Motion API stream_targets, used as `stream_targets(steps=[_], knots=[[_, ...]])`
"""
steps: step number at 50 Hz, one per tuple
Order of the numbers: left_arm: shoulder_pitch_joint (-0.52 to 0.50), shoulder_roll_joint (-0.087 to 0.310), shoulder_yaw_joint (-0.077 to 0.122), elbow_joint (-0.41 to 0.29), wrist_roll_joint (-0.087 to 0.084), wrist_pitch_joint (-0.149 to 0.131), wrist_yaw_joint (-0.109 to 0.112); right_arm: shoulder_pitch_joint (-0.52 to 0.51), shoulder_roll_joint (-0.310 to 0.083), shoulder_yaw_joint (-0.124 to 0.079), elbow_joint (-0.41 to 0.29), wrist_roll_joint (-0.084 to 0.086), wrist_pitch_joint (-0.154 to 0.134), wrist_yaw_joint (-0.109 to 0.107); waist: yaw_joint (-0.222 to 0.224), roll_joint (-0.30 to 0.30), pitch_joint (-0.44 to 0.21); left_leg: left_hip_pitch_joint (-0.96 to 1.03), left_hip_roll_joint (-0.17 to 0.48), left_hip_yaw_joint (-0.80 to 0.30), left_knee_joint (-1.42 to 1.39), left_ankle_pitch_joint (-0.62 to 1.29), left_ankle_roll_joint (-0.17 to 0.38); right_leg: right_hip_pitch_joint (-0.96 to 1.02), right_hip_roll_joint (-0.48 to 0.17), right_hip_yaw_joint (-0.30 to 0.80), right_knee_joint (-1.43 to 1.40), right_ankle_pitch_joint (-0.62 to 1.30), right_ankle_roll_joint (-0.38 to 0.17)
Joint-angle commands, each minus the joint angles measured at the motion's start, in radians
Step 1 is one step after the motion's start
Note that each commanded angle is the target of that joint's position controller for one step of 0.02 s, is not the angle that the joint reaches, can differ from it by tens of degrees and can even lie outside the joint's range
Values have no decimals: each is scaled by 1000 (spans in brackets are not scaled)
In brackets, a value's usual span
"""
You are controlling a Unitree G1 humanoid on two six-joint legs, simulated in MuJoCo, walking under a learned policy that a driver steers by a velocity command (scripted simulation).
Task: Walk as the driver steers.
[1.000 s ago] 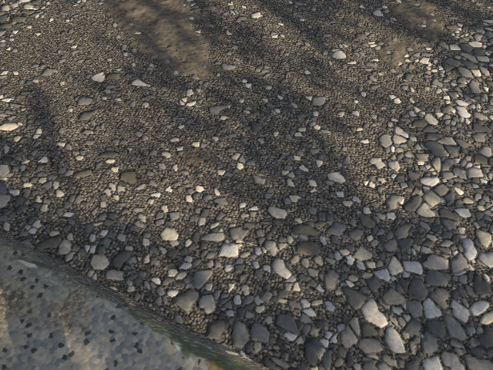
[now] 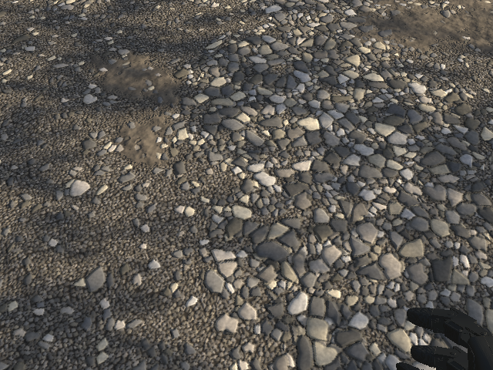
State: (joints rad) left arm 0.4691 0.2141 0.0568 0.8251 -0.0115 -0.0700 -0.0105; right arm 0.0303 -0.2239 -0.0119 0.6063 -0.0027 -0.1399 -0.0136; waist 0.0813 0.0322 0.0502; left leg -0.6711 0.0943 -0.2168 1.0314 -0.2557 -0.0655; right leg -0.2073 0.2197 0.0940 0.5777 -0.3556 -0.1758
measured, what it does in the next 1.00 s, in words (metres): goes down, turning left: left foot, then right foot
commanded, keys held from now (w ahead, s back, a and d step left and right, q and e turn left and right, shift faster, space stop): w+e+shift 0.06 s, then w+q+shift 0.94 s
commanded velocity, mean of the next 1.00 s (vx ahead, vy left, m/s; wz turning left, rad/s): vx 1.00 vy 0.00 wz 0.42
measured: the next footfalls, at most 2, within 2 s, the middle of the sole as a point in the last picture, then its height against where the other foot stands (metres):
left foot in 0.16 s outside the picture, level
right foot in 0.58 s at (313, 310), level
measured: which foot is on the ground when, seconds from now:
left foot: up 0.00-0.14, down 0.16-0.58, up 0.60-1.00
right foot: down 0.00-0.18, up 0.20-0.56, down 0.58-1.00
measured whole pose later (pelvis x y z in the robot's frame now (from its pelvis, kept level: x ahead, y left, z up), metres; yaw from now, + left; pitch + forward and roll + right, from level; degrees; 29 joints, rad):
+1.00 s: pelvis +0.82 +0.12 -0.03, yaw +29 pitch +1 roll -3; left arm 0.46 0.31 0.06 0.88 0.01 -0.08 0.02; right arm 0.03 -0.32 -0.04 0.54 0.04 -0.04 0.08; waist 0.08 0.04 0.05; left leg -0.68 0.01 0.12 0.74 -0.03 0.14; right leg 0.27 -0.02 -0.26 0.43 -0.50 0.06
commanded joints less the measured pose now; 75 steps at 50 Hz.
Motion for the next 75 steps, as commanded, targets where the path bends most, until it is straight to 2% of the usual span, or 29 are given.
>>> stream_targets(steps=[1, 5, 8, 10, 11, 13, 18, 25, 28, 29, 30, 31, 33, 37, 46, 49, 50, 51, 52, 53, 54, 56, 59, 63, 68, 71, 73, 74, 75], knots=[[-160, 189, 45, -128, -19, -23, 44, -96, -91, -30, -101, -11, -1, 12, -42, -35, 27, 268, -68, 142, -337, 298, -15, -344, -199, 301, -273, 119, -133], [-57, 162, 45, -79, -36, -12, 41, -68, -119, -56, -114, 23, -7, 21, -16, -103, -19, 370, -89, 161, -482, 397, 4, -142, -240, 296, -181, 154, -60], [-177, 166, 36, -114, 27, -7, 12, 403, -222, -115, -2, 37, -4, 17, -284, -149, -233, 745, -106, 192, -375, 159, 108, -65, -230, 181, 317, 754, 23], [53, 17, -17, -117, -49, -28, -6, 561, -270, -111, 83, -1, -5, 40, -163, 471, -344, 1039, 227, -826, -800, -605, 394, -552, -65, 104, 938, -137, 91], [-54, 93, -8, -127, -52, -31, -10, 438, -168, -89, 58, 13, 3, 38, -156, 285, -143, 910, 211, -819, -825, -758, 367, -659, -167, 75, 941, -72, 64], [-325, 107, -12, -194, 10, -53, -6, 367, -147, -80, 49, 5, 17, 49, -154, -33, -8, 624, 103, -551, -820, -375, 310, -551, -207, 37, 765, -1, 54], [-399, 88, -21, -232, 30, -67, 2, 346, -136, -68, 80, 39, 23, 33, -82, 26, -11, 423, 0, -301, -838, -47, 329, -337, -248, 3, 315, 47, 126], [-549, 124, -7, -274, -8, -85, -3, 406, -158, -79, 88, 60, 51, 8, -126, 59, 12, 302, -12, -283, -796, -76, 265, -12, -187, 10, -48, 341, 197], [-369, 197, 39, -249, -13, -90, 17, 387, -139, -72, 85, 50, 56, 16, -6, 50, -94, 296, -69, -227, -510, 151, 202, 256, -232, 23, -108, 237, 153], [-127, 264, 61, -219, -6, -84, 32, 353, -85, -52, 53, 29, 54, 22, 101, -42, -266, 145, -119, -126, -176, 96, 164, 544, -413, 195, -97, 80, 84], [-28, 329, 71, -183, 14, -68, 19, 473, 0, -16, 10, 80, 43, 17, 43, -399, -412, -142, -174, -1, 141, -271, 124, 771, -656, 700, -229, -311, -77], [-78, 253, 59, -187, 14, -61, 11, 441, -71, -25, 28, 99, 55, -3, 50, -338, -288, -282, -77, 57, 303, -219, 119, 670, -662, 782, -282, -463, -65], [-112, 163, 36, -163, 11, -49, 16, 292, -121, -41, 24, 44, 70, -3, 47, -95, -82, -300, -15, 103, 360, -88, 118, 457, -575, 465, -300, -145, -10], [-195, 87, 17, -111, 24, -47, -1, 207, -46, -34, -38, 59, 100, 32, -46, -115, 21, -245, 78, 111, 306, -21, 129, 217, -481, 128, -362, 192, 33], [-159, 272, 41, -51, 22, -53, 23, -36, -117, -32, -124, 37, 82, 97, -50, -39, 74, 63, -64, 359, -242, 353, 166, 167, -413, -296, -394, 916, 133], [-152, 360, 59, -66, 26, -17, 41, 203, -236, -90, -86, 56, 95, 98, -231, -185, -95, 387, -182, 417, -228, 167, 231, 234, -466, -300, 32, 1574, 139], [-210, 353, 56, -98, 23, -18, 39, 477, -311, -132, -11, 53, 108, 85, -367, -165, -208, 754, -172, 339, -294, 210, 289, 49, -450, -282, 346, 1497, 137], [-195, 236, 23, -101, 28, -36, 29, 561, -327, -135, 46, 64, 123, 60, -345, 33, -187, 998, -85, 164, -332, 186, 333, -246, -289, -263, 772, 378, 169], [-49, 119, -24, -191, 12, -80, 12, 435, -398, -128, -20, 27, 104, 59, -141, 329, -358, 1234, 137, -468, -512, -120, 548, -605, -149, -80, 1095, -226, 184], [-187, 240, -11, -219, -5, -119, 2, 464, -319, -123, -41, 17, 93, 53, -244, 143, -442, 1209, 165, -654, -709, -393, 514, -656, -199, 76, 1028, -96, 138], [-286, 246, -8, -255, -33, -128, 5, 446, -300, -116, -31, 7, 75, 53, -215, 28, -257, 1043, 156, -624, -784, -389, 461, -684, -224, 59, 938, -40, 123], [-260, 209, -13, -226, 2, -115, 19, 303, -264, -101, -42, 3, 49, 59, -81, -153, -90, 670, 82, -459, -786, -165, 424, -536, -289, 70, 761, 28, 148], [-224, 206, -3, -212, 19, -61, 18, 230, -190, -77, -31, 16, 50, 40, -12, -64, 10, 383, -19, -259, -822, -40, 413, -418, -332, 51, 581, 30, 210], [-406, 91, -49, -259, 45, -63, -2, 265, -151, -59, 35, 19, 45, 5, -108, -6, 56, 170, -122, 42, -825, 123, 325, -220, -317, -96, 180, 550, 231], [-569, 149, -30, -304, -18, -68, -17, 391, -204, -69, 118, 25, 32, 23, -212, 32, 93, 538, 19, 36, -864, 161, 290, -343, -294, -99, -76, 605, 160], [-453, 205, 0, -290, -31, -63, -35, 349, -241, -74, 137, -18, 55, 18, -117, 66, -3, 796, 87, 101, -716, 802, 244, -329, -218, -151, -33, 396, 88], [-101, 273, 40, -217, -43, -35, -24, 254, -268, -78, 119, -54, 78, 13, 85, 104, -192, 774, 72, 174, -315, 1234, 204, -6, -165, -187, 34, 319, 41], [141, 314, 48, -156, -35, -15, -15, 207, -246, -68, 91, -60, 76, 1, 184, -20, -303, 518, 25, 201, 95, 973, 171, 334, -239, -45, 98, 235, 16], [107, 356, 50, -132, -10, -29, -33, 439, -45, -17, 71, -18, 46, 32, -29, -473, -374, 26, -195, 145, 457, -180, 91, 655, -445, 572, -97, -259, -191]])
Velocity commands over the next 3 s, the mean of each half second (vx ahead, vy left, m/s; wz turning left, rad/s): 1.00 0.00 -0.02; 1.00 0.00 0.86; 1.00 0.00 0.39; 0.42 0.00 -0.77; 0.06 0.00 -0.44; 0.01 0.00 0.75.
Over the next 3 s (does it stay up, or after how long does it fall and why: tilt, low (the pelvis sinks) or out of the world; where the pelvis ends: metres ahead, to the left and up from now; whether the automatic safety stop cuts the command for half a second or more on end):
stays up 1.60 0.54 0.02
